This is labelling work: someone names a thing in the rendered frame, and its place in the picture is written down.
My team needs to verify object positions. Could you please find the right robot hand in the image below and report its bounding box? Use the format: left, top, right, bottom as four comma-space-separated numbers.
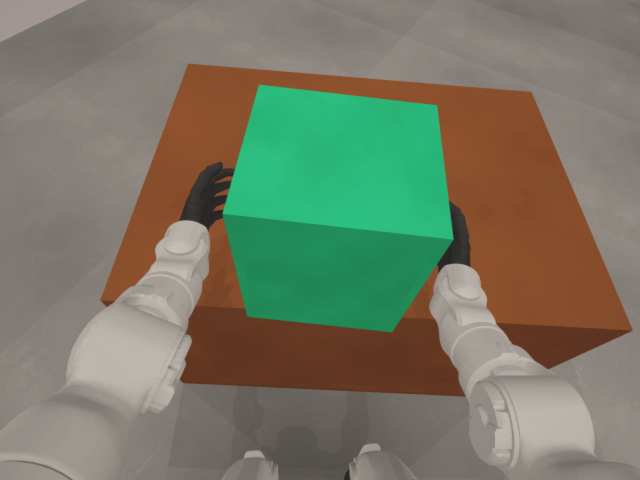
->
437, 201, 471, 274

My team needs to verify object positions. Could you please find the robot right forearm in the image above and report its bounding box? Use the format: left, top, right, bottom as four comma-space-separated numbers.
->
429, 264, 595, 450

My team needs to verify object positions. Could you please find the carton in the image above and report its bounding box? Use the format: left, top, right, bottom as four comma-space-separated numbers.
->
223, 85, 454, 332

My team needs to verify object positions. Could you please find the pedestal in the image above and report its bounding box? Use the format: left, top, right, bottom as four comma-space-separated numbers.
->
100, 64, 633, 397

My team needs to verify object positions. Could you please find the left robot shin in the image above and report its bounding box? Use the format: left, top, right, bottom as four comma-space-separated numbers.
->
244, 450, 265, 458

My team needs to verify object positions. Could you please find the robot right thigh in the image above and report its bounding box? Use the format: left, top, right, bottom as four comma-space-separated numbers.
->
349, 450, 417, 480

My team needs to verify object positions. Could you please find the right robot upper arm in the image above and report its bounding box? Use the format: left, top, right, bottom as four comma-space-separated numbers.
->
469, 375, 640, 480

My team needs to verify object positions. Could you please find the left robot hand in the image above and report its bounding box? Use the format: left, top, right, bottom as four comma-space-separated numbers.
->
179, 162, 235, 232

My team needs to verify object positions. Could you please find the left robot upper arm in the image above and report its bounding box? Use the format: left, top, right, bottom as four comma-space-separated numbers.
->
0, 302, 192, 480

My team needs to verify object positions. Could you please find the robot left forearm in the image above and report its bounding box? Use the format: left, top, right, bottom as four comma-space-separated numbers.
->
66, 220, 210, 383

